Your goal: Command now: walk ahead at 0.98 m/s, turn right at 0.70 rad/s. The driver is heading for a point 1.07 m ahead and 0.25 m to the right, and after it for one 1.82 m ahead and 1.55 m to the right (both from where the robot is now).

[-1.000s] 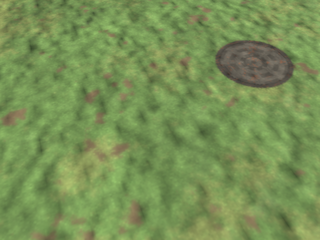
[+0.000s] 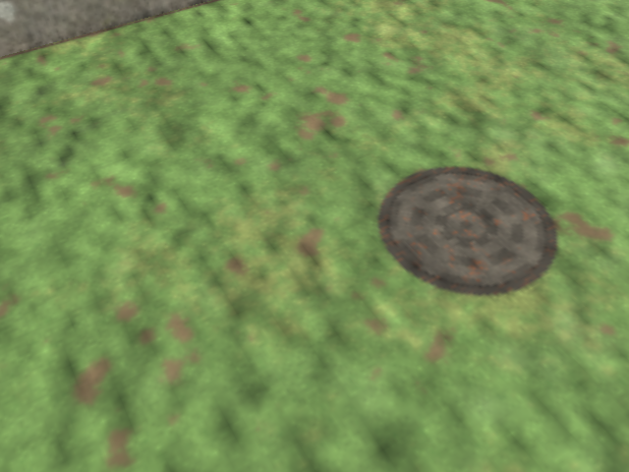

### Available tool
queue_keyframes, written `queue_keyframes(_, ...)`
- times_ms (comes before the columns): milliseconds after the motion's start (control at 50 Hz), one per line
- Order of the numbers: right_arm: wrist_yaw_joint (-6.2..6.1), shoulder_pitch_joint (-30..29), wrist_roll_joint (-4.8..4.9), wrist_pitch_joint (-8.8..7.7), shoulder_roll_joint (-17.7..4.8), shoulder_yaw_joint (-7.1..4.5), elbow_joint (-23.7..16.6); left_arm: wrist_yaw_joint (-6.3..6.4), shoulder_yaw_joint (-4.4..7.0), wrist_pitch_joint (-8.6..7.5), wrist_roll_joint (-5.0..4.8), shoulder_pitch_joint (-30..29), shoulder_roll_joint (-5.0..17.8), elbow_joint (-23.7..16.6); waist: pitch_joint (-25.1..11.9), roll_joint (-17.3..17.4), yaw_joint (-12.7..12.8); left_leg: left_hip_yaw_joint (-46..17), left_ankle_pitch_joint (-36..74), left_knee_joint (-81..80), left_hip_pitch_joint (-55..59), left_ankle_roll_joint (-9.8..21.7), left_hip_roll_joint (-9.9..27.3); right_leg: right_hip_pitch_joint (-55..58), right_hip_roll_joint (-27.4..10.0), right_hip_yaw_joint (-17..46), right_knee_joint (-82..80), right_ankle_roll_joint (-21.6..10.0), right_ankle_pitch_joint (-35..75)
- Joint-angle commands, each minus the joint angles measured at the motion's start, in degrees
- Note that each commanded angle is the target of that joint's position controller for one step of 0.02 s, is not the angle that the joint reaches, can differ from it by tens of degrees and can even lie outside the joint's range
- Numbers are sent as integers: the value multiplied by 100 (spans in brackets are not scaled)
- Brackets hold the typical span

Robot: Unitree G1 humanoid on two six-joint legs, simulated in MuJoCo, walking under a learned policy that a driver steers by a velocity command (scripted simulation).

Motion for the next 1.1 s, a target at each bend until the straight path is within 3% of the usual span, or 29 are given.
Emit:
queue_keyframes(20, -2, -379, 30, -208, -235, 24, -342, -67, -16, 9, -63, -401, 108, -346, 877, 323, 185, -120, 2017, -1622, -1205, -478, 1172, 235, 21, -321, -775, -65, 953)
queue_keyframes(80, -150, 23, 63, -188, -378, 63, -184, -139, -77, -72, -21, -1012, 65, -556, 901, 205, 83, 348, 4037, -1509, -355, -590, 1228, 332, 240, -973, -2083, -203, 1258)
queue_keyframes(140, -384, 101, 67, -104, -792, 29, -185, -174, -45, -89, -2, -893, 284, -509, 413, 587, 296, 562, 7307, -581, 595, -755, 1448, 1234, 820, -1509, -2922, -398, 1213)
queue_keyframes(200, -555, -629, -53, 163, -1305, -138, -441, -59, 237, -6, -15, 1418, 931, 139, -686, 956, 1540, 317, 8837, 2350, 393, -638, 1837, 3582, 1209, -1269, -2957, -724, 52)
queue_keyframes(220, -501, -1133, -92, 256, -1425, -211, -594, 57, 434, -3, -53, 2634, 1220, 485, -1022, 656, 2155, 225, 7374, 4674, -490, -509, 1644, 4841, 1025, -667, -3466, -1087, -442)
queue_keyframes(240, -308, -1673, -110, 221, -891, -121, -736, 177, 561, 64, -273, 2239, 1244, 530, -485, -604, 1874, 7, 968, 6963, -2231, -399, 364, 5360, 710, 68, -3739, -1198, -730)
queue_keyframes(260, -256, -1138, -121, 42, -99, 127, -1355, 135, 542, 57, -40, 1543, 1675, 354, -523, -1113, 593, -820, -1150, 8183, -4329, -613, 156, 6023, -124, 2291, -3423, -1928, 1040)
queue_keyframes(280, -209, -1179, -1, -107, -261, 200, -1704, 190, 605, 54, 85, 1575, 1745, 202, -1438, -705, 773, -1833, -1045, 8154, -5213, -642, 219, 6764, -956, 4344, -4975, -2667, -1487)
queue_keyframes(300, -169, -1418, -52, -228, -601, 188, -1633, 264, 509, 28, 123, 1494, 1187, 221, -564, 467, 606, -1930, -527, 7205, -5247, -519, 592, 5778, -968, 4495, -5877, -2209, -2452)
queue_keyframes(320, -143, -1612, -100, -208, -660, 157, -1655, 280, 438, -9, 106, 1240, 965, 287, -46, 859, 265, -1887, -289, 6512, -4828, -533, 809, 4772, -712, 3942, -6010, -1818, -2410)
queue_keyframes(380, -108, -1631, -357, 193, -556, 250, -1638, 317, 345, -301, -5, 951, 929, 193, 474, 1056, -191, -1767, -289, 5325, -3807, -838, 1182, 2801, -27, 2881, -6096, -1531, -1478)
queue_keyframes(440, -22, -2593, -231, 268, -447, 352, -2066, 276, 404, -439, -18, 1018, 1126, 136, 658, 668, 78, -1407, 865, 3474, -3126, -988, 1223, 1986, 513, 2140, -6237, -1309, -351)
queue_keyframes(500, 5, -3136, -48, 254, -342, 418, -2286, 188, 488, -421, -104, 1334, 1236, 178, 372, 126, 526, -1232, 2157, 2034, -2584, -850, 881, 2512, 694, 1932, -5933, -916, 808)
queue_keyframes(560, -36, -3233, -10, 210, -541, 365, -2400, 195, 540, -385, -98, 1395, 1317, 142, 172, -161, 629, -1339, 2199, 1167, -2172, -723, 653, 3287, 501, 2139, -5483, -658, 1452)
queue_keyframes(600, -131, -2428, -2, 163, -950, 189, -2181, 217, 584, -383, -44, 1213, 1526, 71, -379, -170, 228, -1396, 1524, 949, -1110, -618, 375, 3671, 494, 2200, -4399, -398, 2686)
queue_keyframes(620, -204, -1386, 1, 134, -1192, 57, -1928, 196, 613, -398, -10, 995, 1717, 56, -951, -92, -403, -1246, 1140, 997, -93, -534, 362, 3589, 591, 1983, -3259, -289, 3057)
queue_keyframes(640, -316, -79, -81, 110, -1485, -92, -1622, 182, 542, -464, 30, 715, 1470, -28, -1524, -10, -1042, -1549, 484, 1348, 1293, -395, 838, 2779, 779, 1748, -1690, -195, 2439)
queue_keyframes(660, -390, 812, -310, 80, -1866, -204, -1442, 211, 277, -535, -4, 723, 470, -256, -2081, 1381, -1084, -3547, -1741, 929, 2493, -183, 2315, 1365, 1263, 1278, 330, -155, -1439)
queue_keyframes(680, -280, 67, -323, 95, -2103, -287, -1459, 175, 124, -526, -227, 1554, 306, -473, -2419, 2962, -201, -6882, -2652, -603, 2561, 456, 3111, 175, 1428, 934, 1217, -61, -2339)
queue_keyframes(700, -200, -735, -250, 131, -1325, -203, -1644, 237, 132, -403, -38, 1156, 698, -212, -1377, 1577, -178, -6284, -3420, -724, 1686, 508, 2793, -177, 842, 754, 1348, -127, -1658)
queue_keyframes(740, -122, -961, -203, 146, -776, -91, -1461, 105, 136, -328, 145, 365, 783, -343, -538, 318, -158, -4397, -1551, -594, 362, 397, 2214, 124, 528, 576, 729, -18, -1133)
queue_keyframes(800, -75, -390, -100, 0, -493, 17, -857, -38, -1, -206, 224, -26, 449, -668, -64, 652, 28, -3313, -268, -773, -279, 328, 1878, 83, 392, 790, 149, 41, -1340)
queue_keyframes(880, -54, -234, 33, -106, -751, -12, -637, -110, -123, -210, 262, -993, 564, -1233, 426, 600, 186, -2442, 732, -1437, -665, 461, 1779, -235, 247, 515, -1276, 194, -572)
queue_keyframes(940, -16, -179, 124, -91, -981, -55, -624, -247, -272, -288, 171, -1577, 428, -1390, 572, 520, 92, -1884, 1821, -2012, -1675, 371, 1483, 1649, 312, -329, -2879, 255, 367)
queue_keyframes(1000, -2, 76, 121, -55, -1406, -134, -500, -111, -186, -319, 152, -1426, 685, -1286, 331, 547, 199, -1752, 4083, -1280, -757, 340, 1617, 2325, 584, -393, -3464, 201, 50)
queue_keyframes(1040, -52, 207, 91, 29, -1646, -184, -368, 68, -26, -317, 229, -96, 972, -836, -587, 738, 802, -1247, 5903, 790, -167, 164, 1502, 3611, 1029, -756, -3763, -11, -616)
queue_keyframes(1060, -84, 216, 86, 65, -1505, -140, -377, 168, 99, -313, 283, 854, 1207, -524, -1072, 792, 1196, -1081, 5299, 2340, -868, 55, 1332, 4858, 767, -540, -3687, -148, -816)
queue_keyframes(1080, -103, 204, -21, 84, -913, -19, -556, 278, 241, -317, 356, 1812, 1673, -338, -1743, -60, 1374, -1028, 2405, 4591, -1989, 36, 969, 5987, -545, 1040, -3738, -343, -2536)
queue_keyframes(1100, -20, 543, 157, 34, -456, 62, -911, 292, 325, -258, 259, 1725, 2001, -337, -2436, -1537, 786, -1485, -744, 6199, -3666, -118, 140, 6798, -1571, 4452, -5068, -926, -3822)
